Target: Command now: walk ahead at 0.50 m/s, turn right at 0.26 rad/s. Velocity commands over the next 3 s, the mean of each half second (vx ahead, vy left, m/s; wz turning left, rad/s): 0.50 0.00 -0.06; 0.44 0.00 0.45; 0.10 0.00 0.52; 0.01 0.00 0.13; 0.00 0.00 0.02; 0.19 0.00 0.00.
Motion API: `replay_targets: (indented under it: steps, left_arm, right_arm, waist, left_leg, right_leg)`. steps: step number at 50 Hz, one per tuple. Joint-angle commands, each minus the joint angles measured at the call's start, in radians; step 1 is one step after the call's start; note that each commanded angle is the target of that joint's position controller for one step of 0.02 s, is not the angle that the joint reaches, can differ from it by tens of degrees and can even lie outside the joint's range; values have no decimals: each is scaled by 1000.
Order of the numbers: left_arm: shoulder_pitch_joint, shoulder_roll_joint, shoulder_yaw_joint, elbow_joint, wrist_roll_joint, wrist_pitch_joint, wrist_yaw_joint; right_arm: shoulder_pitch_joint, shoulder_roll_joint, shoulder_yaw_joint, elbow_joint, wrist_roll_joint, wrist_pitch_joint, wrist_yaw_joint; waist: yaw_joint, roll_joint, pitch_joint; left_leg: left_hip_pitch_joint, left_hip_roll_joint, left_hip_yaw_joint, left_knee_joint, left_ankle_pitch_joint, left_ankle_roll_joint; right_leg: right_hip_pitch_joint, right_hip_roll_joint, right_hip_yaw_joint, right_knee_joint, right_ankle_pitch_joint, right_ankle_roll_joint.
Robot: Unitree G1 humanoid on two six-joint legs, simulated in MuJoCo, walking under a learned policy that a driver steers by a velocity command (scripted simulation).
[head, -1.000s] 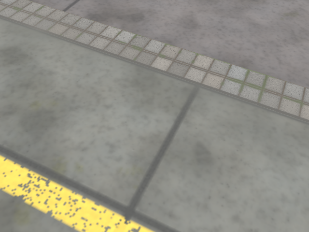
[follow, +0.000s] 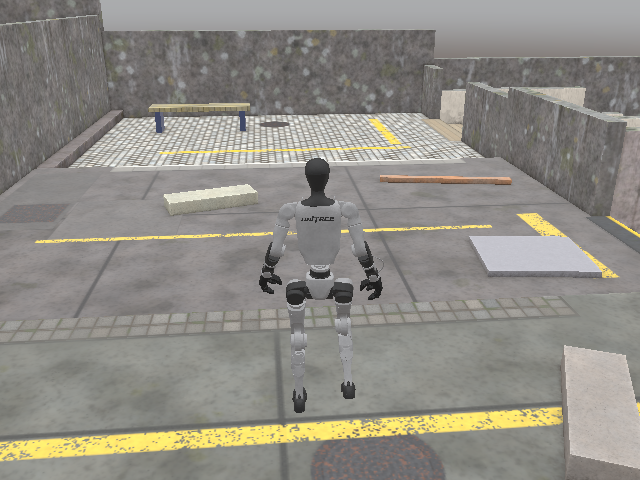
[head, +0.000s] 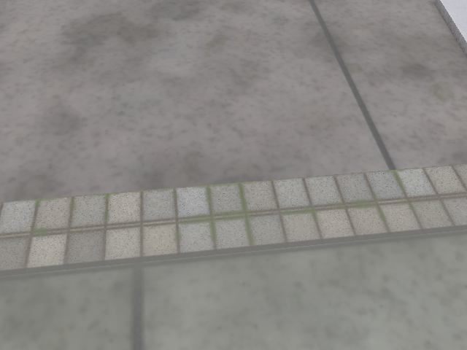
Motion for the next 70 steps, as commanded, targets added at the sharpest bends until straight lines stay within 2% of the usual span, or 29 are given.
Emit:
replay_targets:
  steps: [1,10,12,14,15,16,17,18,20,26,31,36,39,40,41,42,43,44,45,47,49,53,60,63,64,65,66,68,70]
  left_arm:
    - [-43,24,0,-89,11,-17,-6]
    - [-265,28,-10,-144,-4,-41,-39]
    - [-211,55,4,-135,1,-44,-40]
    - [43,133,47,-60,13,-39,-26]
    - [199,221,66,-40,29,-30,-11]
    - [207,246,64,-34,23,-30,-18]
    - [172,162,41,-35,10,-32,-21]
    - [111,127,29,-39,7,-35,-21]
    - [13,77,15,-41,23,-43,-26]
    - [9,81,27,22,37,-81,-14]
    - [35,105,31,60,28,-75,1]
    - [104,133,44,111,9,-41,9]
    - [76,174,55,104,1,-12,30]
    - [58,177,53,99,-1,-1,37]
    - [58,167,46,87,2,-4,44]
    - [148,39,7,41,49,-25,34]
    - [135,54,-5,21,31,-62,18]
    - [24,126,16,1,-7,-80,8]
    - [-15,115,11,-13,-9,-85,12]
    - [-19,125,24,-2,24,-67,30]
    - [12,101,23,-1,25,-33,32]
    - [-26,59,7,-16,33,-8,46]
    - [-171,77,11,-59,24,-8,18]
    - [-115,84,22,-51,26,-26,10]
    - [-82,116,31,-48,37,-32,14]
    - [-83,188,43,-62,55,-24,23]
    - [-31,178,47,-42,64,-8,20]
    - [-77,87,24,-69,44,3,22]
    - [-125,74,13,-70,35,18,26]
  right_arm:
    - [-22,-153,-34,-38,12,-15,-4]
    - [81,-213,-41,44,38,24,-7]
    - [68,-229,-45,53,42,35,-11]
    - [61,-193,-28,50,34,37,-18]
    - [78,-115,0,15,3,27,-19]
    - [152,-72,18,9,12,6,-14]
    - [80,-170,-8,8,36,-4,-6]
    - [11,-185,-12,-9,48,-8,-1]
    - [-22,-162,-15,-3,30,4,-6]
    - [-52,-95,-11,-8,31,53,-13]
    - [-186,-63,3,-49,25,43,15]
    - [-300,-63,7,-127,26,46,44]
    - [-215,-108,-19,-142,22,56,51]
    - [-85,-148,-44,-115,25,57,46]
    - [77,-219,-79,-81,29,61,29]
    - [108,-338,-101,-83,28,66,8]
    - [106,-313,-84,-119,22,55,14]
    - [72,-247,-66,-122,13,51,17]
    - [22,-205,-57,-126,18,50,14]
    - [-70,-157,-43,-149,19,60,3]
    - [-95,-162,-45,-160,3,67,-4]
    - [-84,-196,-56,-145,17,86,-30]
    - [-65,-188,-52,-146,22,136,-62]
    - [-119,-174,-46,-168,31,137,-62]
    - [-107,-142,-36,-179,24,134,-60]
    - [2,-85,-23,-176,9,131,-59]
    - [59,-135,-31,-180,21,129,-55]
    - [8,-227,-64,-140,29,144,-55]
    - [-26,-186,-57,-139,29,170,-65]
  waist:
    - [20,136,0]
    - [-42,139,43]
    - [10,147,16]
    - [137,113,-145]
    - [171,-61,-289]
    - [124,-253,-379]
    - [144,-140,-273]
    - [129,-96,-151]
    - [70,-30,-51]
    - [32,-6,11]
    - [80,8,52]
    - [115,11,86]
    - [45,-46,-1]
    - [-31,-42,-73]
    - [-111,7,-162]
    - [-30,268,-259]
    - [-39,251,-433]
    - [-72,142,-343]
    - [-43,101,-223]
    - [27,53,-103]
    - [68,78,-93]
    - [69,111,-128]
    - [17,164,-123]
    - [68,199,-100]
    - [71,155,-120]
    - [4,-86,-168]
    - [1,-282,-219]
    - [30,-79,-141]
    - [24,-55,-87]
  left_leg:
    - [113,270,-251,-221,176,194]
    - [192,280,-131,-190,255,140]
    - [218,283,-111,-108,416,116]
    - [102,201,-24,208,549,60]
    - [-175,113,28,568,196,4]
    - [-437,-8,-75,805,-392,-21]
    - [-550,56,-134,894,-365,-16]
    - [-575,99,-112,877,-267,-5]
    - [-490,159,-106,785,-131,-14]
    - [-483,154,-165,630,86,-53]
    - [-437,125,-89,350,327,-37]
    - [-491,101,-28,238,196,11]
    - [-320,10,68,236,28,68]
    - [-141,-31,83,198,43,98]
    - [147,-8,-9,146,110,147]
    - [505,263,-471,144,266,305]
    - [640,405,-867,-4,301,440]
    - [570,361,-686,-6,444,374]
    - [430,313,-522,15,569,330]
    - [165,231,-360,-11,657,271]
    - [38,195,-317,-37,728,268]
    - [-24,137,-255,-5,767,231]
    - [9,138,-416,84,441,172]
    - [6,98,-487,149,294,126]
    - [-50,50,-458,229,154,82]
    - [-198,-84,-312,448,-293,15]
    - [-336,-130,-210,667,-570,-39]
    - [-395,-51,-197,887,-423,-96]
    - [-369,-30,-186,897,-339,-118]
  right_leg:
    - [-141,-62,11,-140,78,12]
    - [-12,-17,-69,-532,271,-18]
    - [96,12,-94,-588,238,-52]
    - [490,8,-84,-605,272,-110]
    - [802,-231,238,-602,255,-201]
    - [939,-372,648,-749,92,-322]
    - [870,-336,594,-781,-20,-289]
    - [739,-303,434,-798,24,-253]
    - [521,-232,261,-860,176,-220]
    - [413,-210,12,-970,383,-208]
    - [440,-183,-150,-984,416,-158]
    - [627,-244,-198,-898,548,-138]
    - [678,-246,-241,-676,1038,-101]
    - [635,-220,-266,-498,1102,-77]
    - [458,-179,-276,-246,933,-34]
    - [44,-13,-253,143,83,42]
    - [-131,107,-24,344,-314,60]
    - [-189,37,47,352,-254,45]
    - [-191,-1,28,286,-190,37]
    - [-102,-51,10,157,-110,50]
    - [-20,-44,-1,88,-69,71]
    - [16,3,-19,-135,79,107]
    - [67,60,30,-421,163,95]
    - [206,59,25,-641,264,46]
    - [333,-36,79,-695,444,5]
    - [513,-268,290,-673,805,-114]
    - [569,-431,552,-721,819,-288]
    - [492,-325,381,-710,616,-249]
    - [395,-244,247,-736,506,-209]
Next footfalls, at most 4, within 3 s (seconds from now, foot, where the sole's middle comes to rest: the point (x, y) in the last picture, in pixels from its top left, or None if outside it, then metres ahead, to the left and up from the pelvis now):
0.28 right None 0.31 -0.15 -0.78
0.82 left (194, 314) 0.60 0.10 -0.78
1.28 right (239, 257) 0.78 -0.04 -0.78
1.64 left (181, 315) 0.60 0.14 -0.78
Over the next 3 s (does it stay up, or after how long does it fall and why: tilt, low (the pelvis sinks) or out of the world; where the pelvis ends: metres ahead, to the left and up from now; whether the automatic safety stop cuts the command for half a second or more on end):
stays up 0.75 0.04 -0.01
